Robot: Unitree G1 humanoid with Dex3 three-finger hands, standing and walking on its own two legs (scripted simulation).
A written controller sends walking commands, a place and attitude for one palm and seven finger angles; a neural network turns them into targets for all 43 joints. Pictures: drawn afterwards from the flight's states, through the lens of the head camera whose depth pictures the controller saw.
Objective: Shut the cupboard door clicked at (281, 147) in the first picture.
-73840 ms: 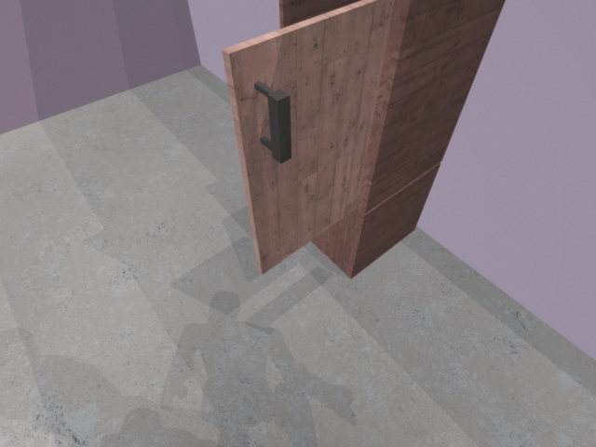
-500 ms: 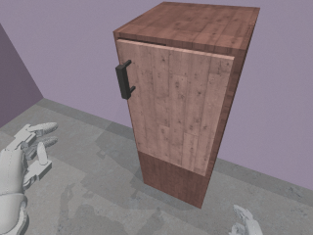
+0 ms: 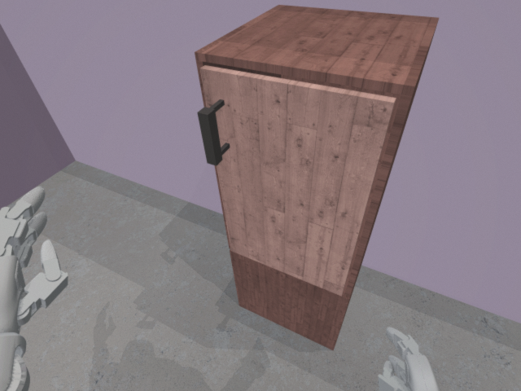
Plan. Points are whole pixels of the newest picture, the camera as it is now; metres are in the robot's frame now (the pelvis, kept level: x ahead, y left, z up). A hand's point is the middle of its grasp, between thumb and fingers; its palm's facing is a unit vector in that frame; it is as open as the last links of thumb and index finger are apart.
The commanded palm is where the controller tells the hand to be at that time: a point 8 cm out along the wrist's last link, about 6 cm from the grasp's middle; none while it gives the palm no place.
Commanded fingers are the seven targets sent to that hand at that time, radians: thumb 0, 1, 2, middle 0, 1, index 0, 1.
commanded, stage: step back with the hand held close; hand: left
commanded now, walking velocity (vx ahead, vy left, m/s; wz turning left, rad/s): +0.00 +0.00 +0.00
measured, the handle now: (216, 132) +0.57 +0.17 +0.12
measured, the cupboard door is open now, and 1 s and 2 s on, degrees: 0 0 0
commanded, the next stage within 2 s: stop stepping back and stand still in 1.32 s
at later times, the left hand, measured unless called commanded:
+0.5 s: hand (37, 294) +0.17 +0.28 +0.16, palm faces +0.37 -0.79 -0.49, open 7.4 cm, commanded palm +0.11 +0.32 +0.17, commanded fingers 0.00 0.90 0.90 -0.20 -0.30 -0.20 -0.30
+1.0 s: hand out of the picture +0.07 +0.30 +0.16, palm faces +0.53 -0.73 -0.43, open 7.4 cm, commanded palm +0.00 +0.33 +0.17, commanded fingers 0.00 0.90 0.90 -0.20 -0.30 -0.20 -0.30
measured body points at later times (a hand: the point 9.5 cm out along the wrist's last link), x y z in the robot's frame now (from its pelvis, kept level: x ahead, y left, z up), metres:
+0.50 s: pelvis -0.04 +0.02 -0.01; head -0.04 +0.02 +0.44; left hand +0.14 +0.32 +0.19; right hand +0.13 -0.23 -0.08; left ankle -0.01 +0.12 -0.74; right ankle -0.02 -0.12 -0.74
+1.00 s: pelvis -0.12 +0.02 -0.03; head -0.12 +0.03 +0.42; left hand +0.03 +0.34 +0.19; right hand +0.05 -0.21 -0.10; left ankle -0.02 +0.12 -0.74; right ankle -0.02 -0.11 -0.74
